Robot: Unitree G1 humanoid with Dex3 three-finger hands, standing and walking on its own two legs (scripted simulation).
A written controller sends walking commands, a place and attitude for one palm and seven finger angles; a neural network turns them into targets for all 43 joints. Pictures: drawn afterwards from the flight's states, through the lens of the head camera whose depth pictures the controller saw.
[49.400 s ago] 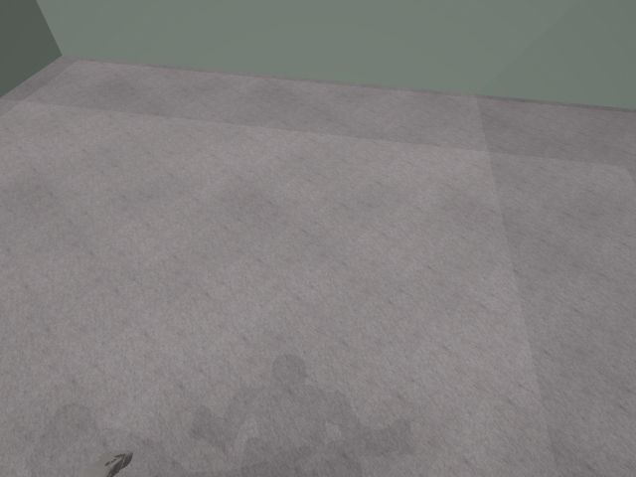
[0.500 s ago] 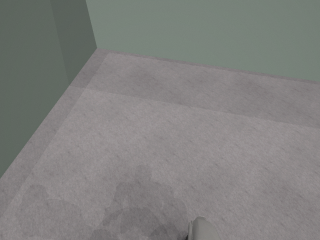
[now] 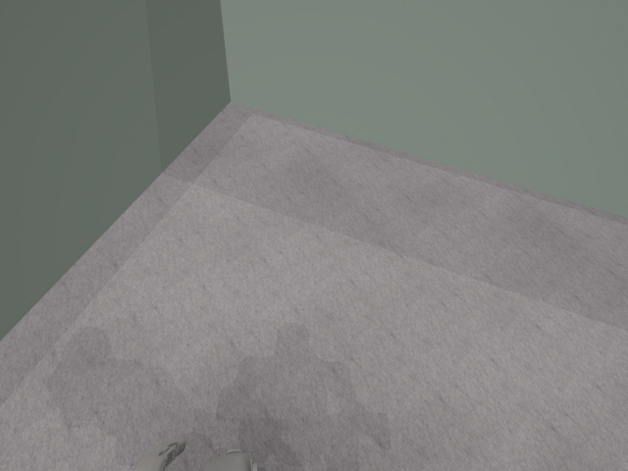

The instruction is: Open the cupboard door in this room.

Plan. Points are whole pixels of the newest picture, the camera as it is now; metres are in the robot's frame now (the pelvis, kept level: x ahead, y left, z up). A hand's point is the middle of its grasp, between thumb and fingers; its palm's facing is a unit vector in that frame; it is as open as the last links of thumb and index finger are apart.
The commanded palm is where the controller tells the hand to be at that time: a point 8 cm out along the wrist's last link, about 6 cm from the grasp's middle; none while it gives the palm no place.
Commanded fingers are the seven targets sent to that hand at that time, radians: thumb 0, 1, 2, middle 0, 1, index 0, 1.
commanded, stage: turn to face it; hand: left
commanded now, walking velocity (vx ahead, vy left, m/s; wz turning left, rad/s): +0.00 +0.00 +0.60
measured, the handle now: out of the picture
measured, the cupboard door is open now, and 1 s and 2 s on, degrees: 48 48 48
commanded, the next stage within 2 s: none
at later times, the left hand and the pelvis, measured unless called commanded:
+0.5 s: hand out of the picture +0.08 +0.19 -0.15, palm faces +0.26 -0.91 -0.33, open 7.4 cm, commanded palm none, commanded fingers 0.00 0.90 0.90 -0.20 -0.30 -0.20 -0.30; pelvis +0.05 -0.04 +0.00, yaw +15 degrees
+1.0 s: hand out of the picture -0.03 +0.17 -0.17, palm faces +0.59 -0.77 -0.26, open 7.4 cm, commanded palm none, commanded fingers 0.00 0.90 0.90 -0.20 -0.30 -0.20 -0.30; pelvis +0.05 -0.04 +0.00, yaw +35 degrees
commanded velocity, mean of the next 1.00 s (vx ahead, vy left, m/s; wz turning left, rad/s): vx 0.00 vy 0.00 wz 0.60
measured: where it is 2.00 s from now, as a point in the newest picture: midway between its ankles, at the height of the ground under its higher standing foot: outside the picture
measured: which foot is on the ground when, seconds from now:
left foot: up 0.00-0.02, down 0.04-0.46, up 0.48-0.86, down 0.88-1.00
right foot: down 0.00-0.04, up 0.06-0.44, down 0.46-0.88, up 0.90-1.00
